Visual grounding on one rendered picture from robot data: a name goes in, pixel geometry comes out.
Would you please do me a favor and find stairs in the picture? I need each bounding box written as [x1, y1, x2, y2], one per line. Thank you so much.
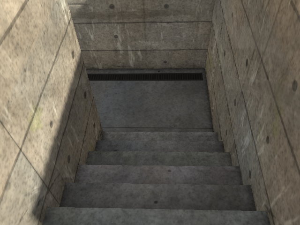
[42, 131, 271, 225]

